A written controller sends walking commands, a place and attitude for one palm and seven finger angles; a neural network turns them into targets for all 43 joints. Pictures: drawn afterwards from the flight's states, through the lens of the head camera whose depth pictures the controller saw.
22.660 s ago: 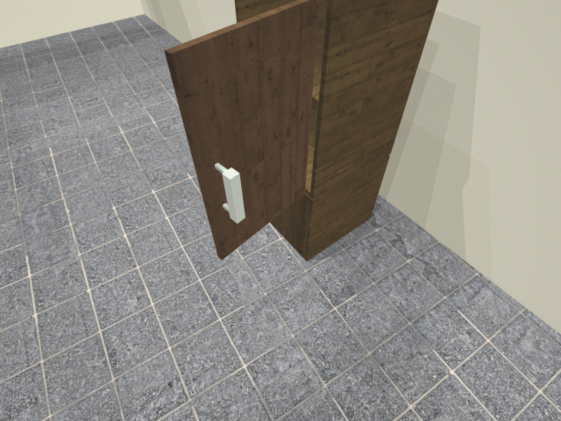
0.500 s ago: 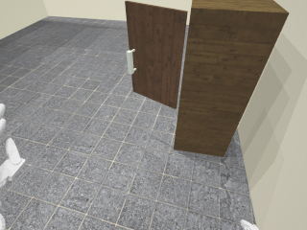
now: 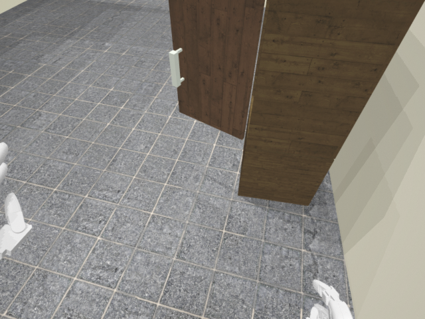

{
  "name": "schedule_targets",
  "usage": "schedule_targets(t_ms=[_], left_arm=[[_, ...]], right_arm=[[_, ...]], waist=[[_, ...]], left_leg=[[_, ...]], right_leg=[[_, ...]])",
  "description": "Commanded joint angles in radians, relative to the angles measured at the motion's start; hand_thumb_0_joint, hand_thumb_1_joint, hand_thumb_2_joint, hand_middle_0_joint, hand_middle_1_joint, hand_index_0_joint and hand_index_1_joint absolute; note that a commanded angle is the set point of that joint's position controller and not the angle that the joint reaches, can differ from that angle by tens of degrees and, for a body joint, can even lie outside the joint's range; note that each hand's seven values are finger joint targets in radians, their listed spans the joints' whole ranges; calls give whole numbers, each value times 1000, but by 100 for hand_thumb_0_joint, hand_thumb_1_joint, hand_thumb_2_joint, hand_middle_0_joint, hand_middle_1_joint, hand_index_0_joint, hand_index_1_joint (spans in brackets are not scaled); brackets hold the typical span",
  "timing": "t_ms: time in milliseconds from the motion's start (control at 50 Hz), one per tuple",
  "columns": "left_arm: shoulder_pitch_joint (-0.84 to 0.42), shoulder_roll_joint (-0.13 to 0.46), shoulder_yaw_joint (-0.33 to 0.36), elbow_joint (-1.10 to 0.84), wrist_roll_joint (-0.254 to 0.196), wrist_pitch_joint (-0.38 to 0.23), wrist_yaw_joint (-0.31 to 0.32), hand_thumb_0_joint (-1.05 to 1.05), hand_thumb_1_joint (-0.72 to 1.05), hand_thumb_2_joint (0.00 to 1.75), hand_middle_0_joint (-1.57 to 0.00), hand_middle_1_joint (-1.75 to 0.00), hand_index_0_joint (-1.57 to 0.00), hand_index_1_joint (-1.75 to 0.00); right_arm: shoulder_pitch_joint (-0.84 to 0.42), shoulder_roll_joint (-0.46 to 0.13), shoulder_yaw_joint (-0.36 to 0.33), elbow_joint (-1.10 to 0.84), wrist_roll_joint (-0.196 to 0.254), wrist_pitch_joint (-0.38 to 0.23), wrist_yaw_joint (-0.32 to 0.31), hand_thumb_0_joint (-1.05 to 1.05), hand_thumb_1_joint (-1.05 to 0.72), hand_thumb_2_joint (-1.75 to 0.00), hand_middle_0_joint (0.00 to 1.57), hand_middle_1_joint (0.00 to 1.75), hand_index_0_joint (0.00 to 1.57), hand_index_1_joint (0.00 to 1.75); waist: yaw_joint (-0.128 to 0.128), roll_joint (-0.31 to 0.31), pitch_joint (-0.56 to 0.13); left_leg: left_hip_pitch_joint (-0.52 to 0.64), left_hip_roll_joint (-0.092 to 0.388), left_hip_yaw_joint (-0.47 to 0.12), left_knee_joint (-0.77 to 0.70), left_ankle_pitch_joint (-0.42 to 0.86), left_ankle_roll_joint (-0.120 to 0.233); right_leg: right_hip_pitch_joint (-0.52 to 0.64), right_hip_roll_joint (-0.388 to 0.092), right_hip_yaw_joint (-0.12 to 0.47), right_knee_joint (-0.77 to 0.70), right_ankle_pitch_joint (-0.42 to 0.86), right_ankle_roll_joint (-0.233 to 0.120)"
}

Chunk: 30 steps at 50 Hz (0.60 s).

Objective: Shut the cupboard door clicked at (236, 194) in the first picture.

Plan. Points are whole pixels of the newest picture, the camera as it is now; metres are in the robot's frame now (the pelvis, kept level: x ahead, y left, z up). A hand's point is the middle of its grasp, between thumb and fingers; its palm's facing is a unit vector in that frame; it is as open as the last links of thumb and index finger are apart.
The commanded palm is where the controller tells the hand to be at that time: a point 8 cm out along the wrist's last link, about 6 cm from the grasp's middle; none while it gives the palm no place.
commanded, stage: stop stepping back and stand still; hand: left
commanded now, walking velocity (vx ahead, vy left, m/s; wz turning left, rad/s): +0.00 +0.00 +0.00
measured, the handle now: (178, 67) +1.05 +0.21 -0.08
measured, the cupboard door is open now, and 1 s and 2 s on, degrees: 67 67 67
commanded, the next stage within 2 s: let the arm hang, fingers relaxed in 0.22 s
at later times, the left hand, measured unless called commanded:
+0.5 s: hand (88, 311) +0.15 +0.25 -0.08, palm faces +0.03 -0.93 -0.37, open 7.4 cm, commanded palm none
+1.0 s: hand out of the picture -0.08 +0.21 -0.16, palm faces +0.01 -0.97 -0.22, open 7.3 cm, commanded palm none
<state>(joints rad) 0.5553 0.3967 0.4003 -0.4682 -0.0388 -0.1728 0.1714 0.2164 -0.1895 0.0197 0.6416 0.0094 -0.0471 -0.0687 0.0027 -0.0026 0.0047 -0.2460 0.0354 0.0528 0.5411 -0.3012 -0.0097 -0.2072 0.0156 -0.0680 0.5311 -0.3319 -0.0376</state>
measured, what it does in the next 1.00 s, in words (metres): stands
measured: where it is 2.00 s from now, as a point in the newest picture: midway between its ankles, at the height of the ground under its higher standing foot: outside the picture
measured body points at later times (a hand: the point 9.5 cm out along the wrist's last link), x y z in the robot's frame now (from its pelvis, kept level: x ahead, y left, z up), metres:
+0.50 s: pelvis -0.02 +0.02 +0.00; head -0.02 +0.00 +0.45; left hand +0.14 +0.29 -0.05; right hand +0.12 -0.24 -0.12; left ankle -0.01 +0.12 -0.73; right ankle -0.03 -0.09 -0.73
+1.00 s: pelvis -0.04 +0.03 +0.01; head -0.03 +0.02 +0.46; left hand -0.07 +0.26 -0.14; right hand -0.07 -0.19 -0.15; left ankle -0.01 +0.12 -0.73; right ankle -0.03 -0.09 -0.73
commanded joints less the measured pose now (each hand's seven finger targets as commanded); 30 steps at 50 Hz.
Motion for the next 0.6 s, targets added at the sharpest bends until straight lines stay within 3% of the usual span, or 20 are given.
schedule_targets(t_ms=[0,40,80,220,280,300,320,360,400,420,480,520,580], left_arm=[[-61,203,139,-243,1,-72,24,0,90,90,-20,-30,-20,-30],[-17,194,141,-237,-5,-68,23,0,90,90,-20,-30,-20,-30],[21,198,152,-242,-11,-64,23,0,90,90,-20,-30,-20,-30],[58,215,176,-216,-21,-52,21,0,90,90,-20,-30,-20,-30],[41,193,149,-197,-23,-48,19,0,90,90,-20,-30,-20,-30],[-97,12,-326,491,47,94,-128,0,90,90,-20,-30,-20,-30],[-111,-12,-304,546,55,158,-156,0,90,90,-20,-30,-20,-30],[-168,-20,-317,646,62,169,-168,0,90,90,-20,-30,-20,-30],[-235,1,-326,771,62,164,-172,0,90,90,-20,-30,-20,-30],[-266,11,-333,838,63,164,-169,0,90,90,-20,-30,-20,-30],[-302,-21,-357,1041,57,178,-158,0,90,90,-20,-30,-20,-30],[-304,-23,-367,1155,56,184,-153,0,90,90,-20,-30,-20,-30],[-280,-50,-371,1307,51,178,-152,0,90,90,-20,-30,-20,-30]], right_arm=[[-82,-124,-49,-167,4,-63,-13,0,-90,-90,20,30,20,30],[-74,-120,-51,-172,7,-60,-8,0,-90,-90,20,30,20,30],[-71,-122,-53,-182,9,-50,-5,0,-90,-90,20,30,20,30],[-75,-127,-53,-196,13,-27,-12,0,-90,-90,20,30,20,30],[-76,-125,-50,-199,13,-27,-17,0,-90,-90,20,30,20,30],[-181,-295,-82,-56,28,-97,75,0,-90,-90,20,30,20,30],[-89,-267,-102,-8,2,-73,79,0,-90,-90,20,30,20,30],[-48,-250,-78,4,-13,-29,76,0,-90,-90,20,30,20,30],[-57,-250,-64,21,-23,-3,75,0,-90,-90,20,30,20,30],[-50,-248,-61,30,-26,7,75,0,-90,-90,20,30,20,30],[-36,-200,-38,104,-37,39,73,0,-90,-90,20,30,20,30],[-37,-195,-26,154,-38,49,71,0,-90,-90,20,30,20,30],[-26,-153,-20,238,-35,54,63,0,-90,-90,20,30,20,30]], waist=[[-11,109,-128],[-16,76,-170],[-17,81,-192],[-18,70,-167],[-17,60,-154],[-37,67,-21],[-27,57,-89],[-12,-30,-85],[-10,-158,-72],[-16,-190,-68],[-15,-122,-45],[-4,-17,-31],[-3,70,6]], left_leg=[[10,102,-84,-90,413,35],[15,85,-66,-63,447,21],[20,80,-52,-53,474,15],[-3,83,-57,-74,440,13],[-4,83,-53,-89,387,16],[-38,79,-44,34,459,14],[5,90,-46,5,434,8],[-47,96,-87,-28,286,39],[-48,78,-109,-31,239,48],[-27,69,-111,-32,249,45],[-1,55,-113,-88,226,40],[-9,63,-129,-150,194,40],[-15,46,-109,-189,57,33]], right_leg=[[111,-72,94,-59,436,27],[150,-90,104,-53,524,19],[160,-95,104,-44,578,17],[140,-91,100,-58,551,22],[125,-85,102,-73,505,30],[-41,-156,48,20,563,10],[-62,-144,109,-27,445,-3],[-54,-124,86,-30,287,1],[-51,-133,110,-49,262,-8],[-55,-142,122,-52,266,-20],[-47,-136,135,-83,179,-13],[-8,-110,129,-107,104,3],[-2,-113,146,-169,52,-3]])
